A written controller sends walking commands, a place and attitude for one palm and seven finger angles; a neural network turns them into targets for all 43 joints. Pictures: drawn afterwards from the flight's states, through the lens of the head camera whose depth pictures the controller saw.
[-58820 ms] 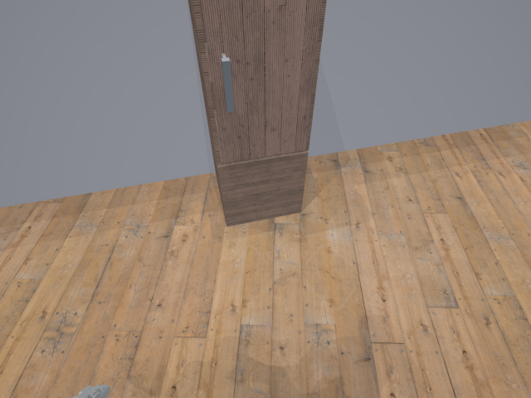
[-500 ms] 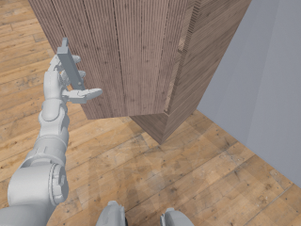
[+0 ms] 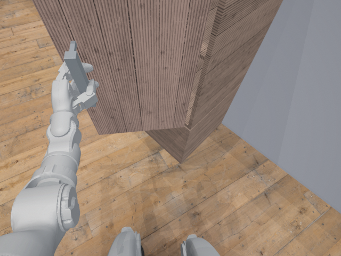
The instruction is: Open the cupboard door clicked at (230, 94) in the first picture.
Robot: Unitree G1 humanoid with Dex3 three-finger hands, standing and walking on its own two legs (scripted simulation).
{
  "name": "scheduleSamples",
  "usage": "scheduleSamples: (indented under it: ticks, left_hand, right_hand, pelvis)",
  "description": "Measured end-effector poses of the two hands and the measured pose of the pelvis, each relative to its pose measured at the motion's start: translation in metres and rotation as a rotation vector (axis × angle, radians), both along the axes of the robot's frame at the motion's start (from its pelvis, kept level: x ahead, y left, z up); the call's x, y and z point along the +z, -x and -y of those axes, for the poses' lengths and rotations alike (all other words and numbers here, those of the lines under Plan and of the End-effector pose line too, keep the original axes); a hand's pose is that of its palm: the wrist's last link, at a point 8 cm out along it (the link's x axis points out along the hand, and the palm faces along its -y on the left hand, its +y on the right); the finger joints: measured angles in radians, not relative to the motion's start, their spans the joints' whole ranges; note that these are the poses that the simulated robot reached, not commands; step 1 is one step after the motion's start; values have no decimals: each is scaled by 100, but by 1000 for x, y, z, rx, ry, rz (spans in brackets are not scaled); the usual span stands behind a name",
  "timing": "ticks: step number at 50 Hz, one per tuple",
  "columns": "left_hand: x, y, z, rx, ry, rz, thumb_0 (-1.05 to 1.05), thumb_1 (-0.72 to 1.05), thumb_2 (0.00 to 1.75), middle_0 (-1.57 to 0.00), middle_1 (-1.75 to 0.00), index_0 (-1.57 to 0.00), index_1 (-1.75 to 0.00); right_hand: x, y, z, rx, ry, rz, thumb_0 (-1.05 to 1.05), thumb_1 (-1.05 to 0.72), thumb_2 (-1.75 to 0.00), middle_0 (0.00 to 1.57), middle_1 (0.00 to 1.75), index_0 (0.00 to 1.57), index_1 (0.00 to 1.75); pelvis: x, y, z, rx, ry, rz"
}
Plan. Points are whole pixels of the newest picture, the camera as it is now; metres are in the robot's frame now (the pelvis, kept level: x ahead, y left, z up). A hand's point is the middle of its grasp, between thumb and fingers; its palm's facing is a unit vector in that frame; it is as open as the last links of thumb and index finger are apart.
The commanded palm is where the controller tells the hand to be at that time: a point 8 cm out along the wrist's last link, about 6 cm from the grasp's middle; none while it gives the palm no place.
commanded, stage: pull the door open along its arc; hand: left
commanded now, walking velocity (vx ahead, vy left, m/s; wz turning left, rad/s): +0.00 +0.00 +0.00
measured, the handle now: (83, 76) +0.54 +0.19 +0.07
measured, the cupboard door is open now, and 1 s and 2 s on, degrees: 52 94 96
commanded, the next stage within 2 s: open thumb and fingers to let go in 1.14 s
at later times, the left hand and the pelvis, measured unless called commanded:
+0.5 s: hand (103, 126) +0.39 +0.13 +0.07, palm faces +0.07 -1.00 +0.03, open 6.3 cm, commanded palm +0.34 +0.19 +0.07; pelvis +0.02 +0.00 +0.02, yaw -1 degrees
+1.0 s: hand (148, 159) +0.31 +0.03 +0.08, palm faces +0.37 -0.93 -0.04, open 6.3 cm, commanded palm +0.23 +0.05 +0.07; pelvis +0.02 -0.04 +0.02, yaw +4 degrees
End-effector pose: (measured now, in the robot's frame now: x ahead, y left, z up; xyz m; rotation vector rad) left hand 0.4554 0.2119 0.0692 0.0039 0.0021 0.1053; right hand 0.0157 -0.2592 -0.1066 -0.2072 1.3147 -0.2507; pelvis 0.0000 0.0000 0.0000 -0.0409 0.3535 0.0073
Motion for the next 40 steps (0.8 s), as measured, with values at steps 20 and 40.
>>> scheduleSamples:
  ticks: [20, 40]
  left_hand:
    - [0, 54, 15, -42, 1, 11, 1, 70, 73, -33, -133, -33, -133]
    - [4, 165, 111, 295, 14, -3, 2, 66, 76, -32, -132, -33, -131]
  right_hand:
    - [10, -39, -3, 4, -64, 107, 1, -90, -89, 20, 30, 20, 30]
    - [30, -177, -30, 281, -150, 479, 1, -90, -90, 20, 30, 20, 30]
  pelvis:
    - [15, -16, 3, -22, -22, 43]
    - [13, -16, 22, 29, -51, 118]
